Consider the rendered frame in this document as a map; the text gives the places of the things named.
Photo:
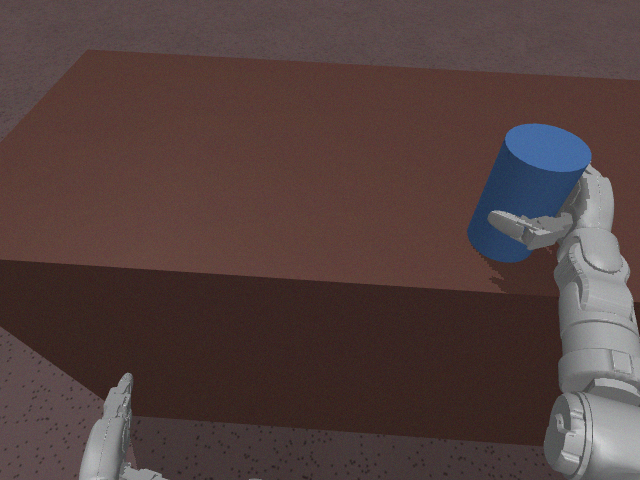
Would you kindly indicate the right robot arm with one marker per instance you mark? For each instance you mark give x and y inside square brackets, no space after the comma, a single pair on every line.
[594,427]

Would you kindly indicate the left robot hand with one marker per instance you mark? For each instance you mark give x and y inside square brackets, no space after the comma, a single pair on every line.
[105,453]

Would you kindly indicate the can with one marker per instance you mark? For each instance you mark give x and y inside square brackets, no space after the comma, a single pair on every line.
[536,168]

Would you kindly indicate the right robot hand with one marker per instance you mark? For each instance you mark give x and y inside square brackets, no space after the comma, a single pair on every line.
[589,204]

